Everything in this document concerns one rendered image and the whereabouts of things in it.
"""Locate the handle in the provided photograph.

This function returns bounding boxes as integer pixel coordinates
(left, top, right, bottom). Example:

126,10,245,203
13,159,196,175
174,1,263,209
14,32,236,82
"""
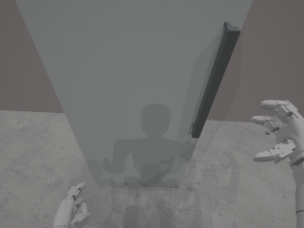
191,21,240,139

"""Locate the right robot forearm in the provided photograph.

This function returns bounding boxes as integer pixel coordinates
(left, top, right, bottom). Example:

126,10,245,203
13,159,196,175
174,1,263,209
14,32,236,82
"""
289,151,304,228

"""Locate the fridge door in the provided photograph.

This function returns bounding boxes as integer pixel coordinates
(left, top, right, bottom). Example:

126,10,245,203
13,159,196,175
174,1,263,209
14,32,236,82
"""
15,0,253,188

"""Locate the robot right hand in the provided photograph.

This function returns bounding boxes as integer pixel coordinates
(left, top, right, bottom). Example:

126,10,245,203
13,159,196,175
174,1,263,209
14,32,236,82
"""
251,100,304,163

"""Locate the robot left hand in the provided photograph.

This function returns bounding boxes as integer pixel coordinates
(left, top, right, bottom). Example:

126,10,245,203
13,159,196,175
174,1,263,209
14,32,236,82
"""
52,181,90,228

